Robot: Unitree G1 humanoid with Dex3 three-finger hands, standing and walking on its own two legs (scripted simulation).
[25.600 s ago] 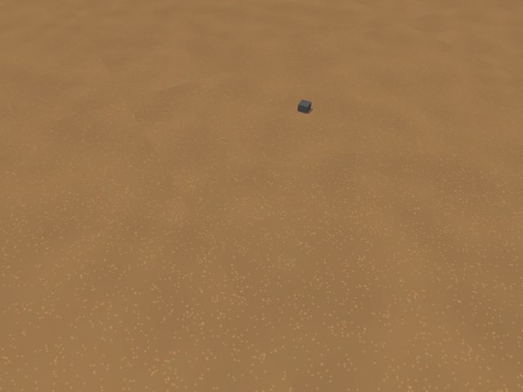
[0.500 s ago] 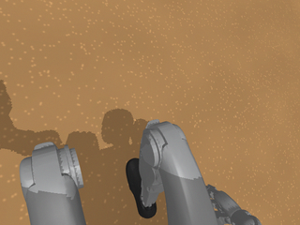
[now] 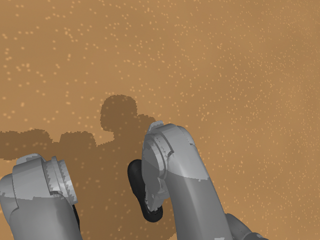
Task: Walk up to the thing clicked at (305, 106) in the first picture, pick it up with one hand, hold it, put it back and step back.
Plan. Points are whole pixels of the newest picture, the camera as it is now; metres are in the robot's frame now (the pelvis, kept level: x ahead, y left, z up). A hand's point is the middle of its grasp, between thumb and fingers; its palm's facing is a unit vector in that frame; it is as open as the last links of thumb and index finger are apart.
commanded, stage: rest palm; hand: left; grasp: from above
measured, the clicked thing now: out of the picture +0.42 +0.37 -0.28
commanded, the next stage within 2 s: close in 0.68 s
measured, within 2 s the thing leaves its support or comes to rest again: neither
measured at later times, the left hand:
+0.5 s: hand out of the picture +0.41 +0.36 -0.25, palm faces -0.41 -0.17 -0.90, open 14.1 cm
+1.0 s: hand out of the picture +0.41 +0.35 -0.25, palm faces -0.40 -0.16 -0.90, open 13.9 cm
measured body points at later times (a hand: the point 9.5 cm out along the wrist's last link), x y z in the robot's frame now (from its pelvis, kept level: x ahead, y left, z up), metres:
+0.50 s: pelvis +0.00 +0.01 -0.01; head +0.26 +0.15 +0.33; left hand +0.43 +0.36 -0.20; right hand +0.09 -0.25 -0.06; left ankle +0.06 +0.12 -0.26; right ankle +0.11 -0.11 -0.26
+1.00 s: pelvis -0.01 +0.01 +0.00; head +0.25 +0.14 +0.33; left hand +0.43 +0.35 -0.20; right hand +0.06 -0.25 -0.06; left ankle +0.06 +0.12 -0.26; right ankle +0.11 -0.11 -0.26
